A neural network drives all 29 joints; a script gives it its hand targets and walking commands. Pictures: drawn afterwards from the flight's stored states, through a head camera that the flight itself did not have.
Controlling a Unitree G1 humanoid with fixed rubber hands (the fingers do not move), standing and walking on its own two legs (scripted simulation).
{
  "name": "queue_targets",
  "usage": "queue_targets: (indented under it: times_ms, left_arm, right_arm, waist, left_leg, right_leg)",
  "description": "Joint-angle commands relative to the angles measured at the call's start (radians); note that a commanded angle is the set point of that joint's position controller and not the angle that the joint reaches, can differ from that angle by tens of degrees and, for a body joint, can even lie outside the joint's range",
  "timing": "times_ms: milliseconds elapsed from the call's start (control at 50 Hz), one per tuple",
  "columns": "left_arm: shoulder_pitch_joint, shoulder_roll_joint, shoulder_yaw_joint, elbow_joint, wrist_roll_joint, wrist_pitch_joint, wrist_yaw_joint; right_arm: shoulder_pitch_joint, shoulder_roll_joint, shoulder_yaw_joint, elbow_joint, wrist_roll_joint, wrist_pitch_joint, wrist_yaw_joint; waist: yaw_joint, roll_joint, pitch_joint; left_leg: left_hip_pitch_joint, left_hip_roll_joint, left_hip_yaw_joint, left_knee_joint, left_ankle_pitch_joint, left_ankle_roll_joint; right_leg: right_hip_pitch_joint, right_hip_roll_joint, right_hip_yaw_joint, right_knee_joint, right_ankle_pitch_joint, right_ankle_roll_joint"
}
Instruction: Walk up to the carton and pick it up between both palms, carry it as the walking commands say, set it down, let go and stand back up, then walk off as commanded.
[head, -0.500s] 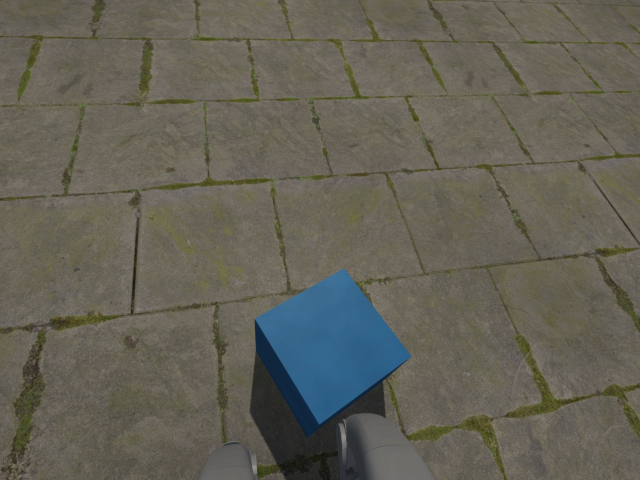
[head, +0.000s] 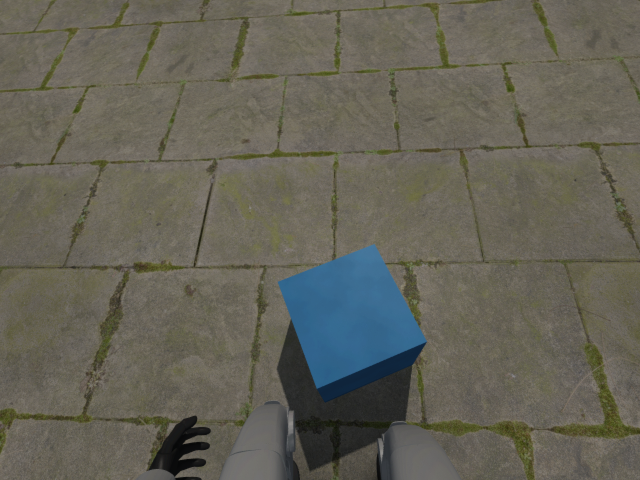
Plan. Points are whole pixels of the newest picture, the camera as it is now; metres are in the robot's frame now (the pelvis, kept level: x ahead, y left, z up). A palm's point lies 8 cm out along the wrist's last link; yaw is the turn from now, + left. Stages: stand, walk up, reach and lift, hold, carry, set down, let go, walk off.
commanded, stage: walk up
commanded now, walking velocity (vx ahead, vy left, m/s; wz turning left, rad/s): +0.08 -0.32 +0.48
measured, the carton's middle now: (349, 325) +0.45 -0.06 -0.61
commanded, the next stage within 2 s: none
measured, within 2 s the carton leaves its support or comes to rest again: neither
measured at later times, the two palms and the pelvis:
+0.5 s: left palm out of the picture -0.04 +0.07 -0.13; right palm (613, 435) +0.12 -0.36 -0.13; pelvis +0.01 -0.15 +0.01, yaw +8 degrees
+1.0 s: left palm out of the picture -0.01 +0.06 -0.13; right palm out of the picture +0.04 -0.38 -0.12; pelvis -0.01 -0.17 +0.02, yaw +9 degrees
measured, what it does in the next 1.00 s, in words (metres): steps to the right: left foot, then right foot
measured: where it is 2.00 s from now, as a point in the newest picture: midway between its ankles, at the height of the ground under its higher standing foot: outside the picture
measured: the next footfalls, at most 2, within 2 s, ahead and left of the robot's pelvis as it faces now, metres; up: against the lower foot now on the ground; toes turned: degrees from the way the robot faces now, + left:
left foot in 0.20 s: -0.01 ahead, +0.00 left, +0.00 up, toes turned +15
right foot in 0.48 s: +0.09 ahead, -0.30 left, +0.00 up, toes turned +5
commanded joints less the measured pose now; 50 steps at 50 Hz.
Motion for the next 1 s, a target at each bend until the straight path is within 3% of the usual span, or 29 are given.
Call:
queue_targets:
  times_ms: [0, 40, 100, 140, 160, 180, 200, 220, 240, 280, 340, 400, 420, 440, 460, 480, 500, 520, 620, 700, 740, 760, 780, 800, 820, 840, 860, 920, 980]
  left_arm:
    - [0.043, 0.161, 0.056, -0.062, -0.008, -0.038, 0.042]
    - [0.106, 0.165, 0.063, -0.029, -0.006, -0.052, 0.057]
    - [0.243, 0.137, 0.062, 0.032, -0.001, -0.038, 0.067]
    - [0.242, 0.140, 0.063, 0.041, -0.017, -0.031, 0.062]
    - [0.235, 0.146, 0.067, 0.039, -0.035, -0.033, 0.060]
    - [0.231, 0.113, 0.053, -0.007, -0.043, -0.038, 0.047]
    - [0.093, 0.148, 0.064, -0.049, -0.014, -0.033, 0.047]
    - [0.023, 0.184, 0.063, -0.068, -0.021, -0.023, 0.032]
    - [0.073, 0.163, 0.062, -0.007, -0.029, -0.024, 0.029]
    - [0.175, 0.143, 0.062, 0.051, -0.038, -0.020, 0.021]
    - [0.294, 0.096, 0.038, 0.118, -0.052, -0.019, 0.018]
    - [0.263, 0.073, 0.030, 0.151, -0.040, -0.043, 0.017]
    - [0.294, 0.071, 0.028, 0.167, -0.041, -0.056, 0.023]
    - [0.290, 0.097, 0.033, 0.163, -0.031, -0.074, 0.027]
    - [0.312, 0.160, 0.044, 0.160, -0.020, -0.094, 0.035]
    - [0.324, 0.209, 0.054, 0.145, -0.019, -0.105, 0.042]
    - [0.337, 0.240, 0.064, 0.145, -0.017, -0.109, 0.048]
    - [0.316, 0.220, 0.064, 0.153, -0.011, -0.107, 0.055]
    - [0.183, 0.160, 0.069, 0.111, -0.014, -0.083, 0.080]
    - [0.210, 0.181, 0.084, 0.129, -0.012, -0.062, 0.081]
    - [0.159, 0.135, 0.070, 0.145, -0.022, -0.053, 0.074]
    - [0.164, 0.104, 0.061, 0.145, -0.022, -0.051, 0.066]
    - [0.174, 0.064, 0.049, 0.132, -0.030, -0.055, 0.056]
    - [0.118, 0.067, 0.047, 0.116, -0.038, -0.057, 0.060]
    - [0.102, 0.082, 0.041, 0.126, -0.042, -0.059, 0.054]
    - [0.094, 0.121, 0.052, 0.140, -0.047, -0.055, 0.053]
    - [0.118, 0.064, 0.038, 0.146, -0.045, -0.061, 0.053]
    - [0.173, 0.076, 0.029, 0.157, -0.037, -0.073, 0.054]
    - [0.170, 0.097, 0.032, 0.191, -0.033, -0.075, 0.057]
  right_arm:
    - [0.067, -0.026, 0.014, -0.051, 0.003, -0.021, 0.027]
    - [0.043, 0.004, 0.038, -0.067, 0.011, -0.028, 0.034]
    - [0.015, 0.034, 0.059, -0.094, 0.027, -0.042, 0.023]
    - [0.085, 0.049, 0.066, -0.070, 0.031, -0.051, 0.012]
    - [0.188, -0.008, 0.053, -0.053, 0.034, -0.059, 0.010]
    - [0.225, -0.117, 0.026, -0.052, 0.025, -0.061, 0.008]
    - [0.232, -0.212, 0.009, -0.031, 0.012, -0.048, 0.002]
    - [0.217, -0.170, 0.007, -0.030, 0.018, -0.051, -0.009]
    - [0.111, -0.070, 0.052, -0.067, 0.019, -0.067, -0.003]
    - [-0.068, -0.079, 0.057, -0.106, 0.020, -0.091, -0.001]
    - [-0.145, -0.046, 0.070, -0.090, 0.018, -0.096, 0.035]
    - [-0.075, -0.069, 0.053, -0.047, -0.002, -0.085, 0.051]
    - [-0.070, -0.073, 0.048, -0.048, 0.002, -0.085, 0.055]
    - [-0.055, -0.069, 0.041, -0.041, 0.001, -0.080, 0.058]
    - [-0.038, -0.019, 0.048, -0.043, 0.007, -0.072, 0.055]
    - [-0.025, 0.001, 0.046, -0.031, 0.019, -0.053, 0.050]
    - [-0.023, 0.013, 0.049, -0.034, 0.034, -0.031, 0.043]
    - [-0.040, 0.013, 0.047, -0.041, 0.033, -0.019, 0.045]
    - [-0.018, 0.041, 0.049, -0.030, 0.006, -0.030, 0.062]
    - [0.031, 0.023, 0.047, -0.015, 0.015, -0.029, 0.054]
    - [0.121, 0.076, 0.074, -0.001, 0.022, -0.050, 0.051]
    - [0.129, 0.065, 0.079, 0.005, 0.013, -0.067, 0.040]
    - [0.104, -0.039, 0.064, 0.000, -0.001, -0.083, 0.034]
    - [0.038, -0.083, 0.059, -0.013, 0.006, -0.089, 0.036]
    - [-0.035, -0.048, 0.072, -0.021, 0.003, -0.091, 0.032]
    - [-0.042, -0.049, 0.067, -0.032, 0.005, -0.094, 0.031]
    - [-0.004, -0.017, 0.080, -0.014, 0.005, -0.099, 0.028]
    - [0.007, -0.029, 0.069, -0.020, 0.007, -0.099, 0.029]
    - [0.018, -0.006, 0.067, -0.010, 0.018, -0.095, 0.029]
  waist:
    - [0.069, -0.321, -0.169]
    - [0.068, -0.289, -0.142]
    - [0.092, -0.335, -0.196]
    - [0.032, -0.234, -0.219]
    - [-0.035, -0.151, -0.249]
    - [-0.070, 0.189, -0.254]
    - [-0.085, 0.238, -0.214]
    - [-0.065, 0.174, -0.179]
    - [-0.004, 0.023, -0.137]
    - [0.056, 0.085, -0.105]
    - [0.105, 0.181, -0.144]
    - [0.065, 0.102, -0.150]
    - [0.084, 0.069, -0.158]
    - [0.081, -0.038, -0.169]
    - [0.094, -0.206, -0.219]
    - [0.114, -0.278, -0.224]
    - [0.138, -0.386, -0.196]
    - [0.130, -0.412, -0.164]
    - [0.114, -0.327, -0.171]
    - [0.129, -0.309, -0.176]
    - [0.062, -0.322, -0.200]
    - [0.057, -0.238, -0.207]
    - [0.092, 0.000, -0.203]
    - [0.083, 0.084, -0.128]
    - [0.104, 0.119, -0.097]
    - [0.105, 0.051, -0.065]
    - [0.105, 0.039, -0.117]
    - [0.108, 0.056, -0.187]
    - [0.102, -0.072, -0.170]
  left_leg:
    - [0.003, -0.010, 0.135, 0.031, 0.061, 0.022]
    - [0.060, 0.016, 0.146, -0.212, 0.012, 0.045]
    - [0.241, 0.003, 0.171, -0.502, -0.092, 0.064]
    - [0.472, 0.004, 0.204, -0.745, 0.112, 0.076]
    - [0.742, 0.090, 0.119, -0.901, 0.274, 0.106]
    - [0.982, 0.431, -0.237, -0.974, 0.350, 0.194]
    - [0.819, 0.618, -0.400, -0.957, 0.643, 0.328]
    - [0.708, 0.614, -0.374, -0.956, 0.873, 0.341]
    - [0.598, 0.496, -0.190, -0.941, 0.949, 0.287]
    - [0.485, 0.353, -0.023, -0.951, 0.874, 0.213]
    - [0.449, 0.231, 0.117, -0.922, 0.739, 0.156]
    - [0.467, 0.216, 0.121, -0.855, 0.567, 0.157]
    - [0.446, 0.191, 0.134, -0.817, 0.482, 0.128]
    - [0.395, 0.149, 0.156, -0.766, 0.349, 0.090]
    - [0.386, 0.066, 0.204, -0.674, 0.220, 0.054]
    - [0.354, -0.009, 0.201, -0.564, 0.054, 0.023]
    - [0.352, -0.006, 0.129, -0.449, -0.056, 0.024]
    - [0.320, 0.005, 0.096, -0.373, -0.045, 0.032]
    - [0.285, 0.020, 0.091, -0.302, 0.042, 0.032]
    - [0.323, 0.000, 0.103, -0.523, 0.017, 0.038]
    - [0.520, -0.005, 0.123, -0.827, 0.207, 0.043]
    - [0.583, 0.050, 0.050, -0.967, 0.291, 0.046]
    - [0.605, 0.211, -0.128, -1.006, 0.280, 0.068]
    - [0.401, 0.303, -0.209, -1.030, 0.341, 0.125]
    - [0.287, 0.271, -0.189, -1.014, 0.338, 0.140]
    - [0.349, 0.277, -0.148, -0.983, 0.605, 0.128]
    - [0.391, 0.238, -0.086, -0.956, 0.663, 0.122]
    - [0.408, 0.179, -0.014, -0.925, 0.597, 0.094]
    - [0.388, 0.142, 0.007, -0.947, 0.442, 0.080]
  right_leg:
    - [0.095, -0.196, 0.188, -0.460, 0.113, -0.189]
    - [0.164, -0.212, 0.183, -0.433, 0.226, -0.190]
    - [0.271, -0.236, 0.206, -0.382, 0.469, -0.170]
    - [0.178, -0.209, 0.160, -0.336, 0.497, -0.122]
    - [-0.013, -0.172, 0.091, -0.282, 0.429, -0.038]
    - [-0.324, -0.046, 0.017, 0.014, -0.098, 0.027]
    - [-0.413, -0.019, 0.027, 0.208, -0.246, 0.052]
    - [-0.353, -0.025, 0.116, 0.408, -0.237, 0.063]
    - [-0.241, -0.037, 0.151, 0.380, -0.102, 0.070]
    - [-0.164, -0.054, 0.163, 0.362, 0.025, 0.092]
    - [0.009, -0.042, 0.064, 0.095, 0.055, 0.108]
    - [0.104, 0.005, -0.045, -0.137, 0.082, 0.076]
    - [0.179, -0.007, -0.044, -0.264, 0.235, 0.072]
    - [0.238, -0.049, -0.011, -0.279, 0.464, 0.066]
    - [0.251, -0.173, 0.117, -0.326, 0.598, 0.039]
    - [0.210, -0.319, 0.307, -0.418, 0.609, -0.050]
    - [0.151, -0.371, 0.432, -0.476, 0.545, -0.128]
    - [0.150, -0.360, 0.453, -0.499, 0.467, -0.148]
    - [0.085, -0.305, 0.303, -0.499, 0.175, -0.145]
    - [0.138, -0.351, 0.328, -0.458, 0.247, -0.153]
    - [0.052, -0.265, 0.235, -0.389, 0.282, -0.103]
    - [0.018, -0.215, 0.180, -0.328, 0.255, -0.050]
    - [-0.072, -0.118, 0.068, -0.206, 0.105, 0.012]
    - [-0.001, -0.043, 0.026, -0.164, 0.024, 0.031]
    - [0.055, -0.067, 0.055, -0.100, 0.030, 0.029]
    - [0.023, -0.042, 0.022, -0.073, 0.054, 0.026]
    - [0.064, -0.054, 0.031, -0.118, 0.094, 0.020]
    - [0.205, -0.081, 0.020, -0.247, 0.316, 0.020]
    - [0.225, -0.097, 0.028, -0.264, 0.406, 0.021]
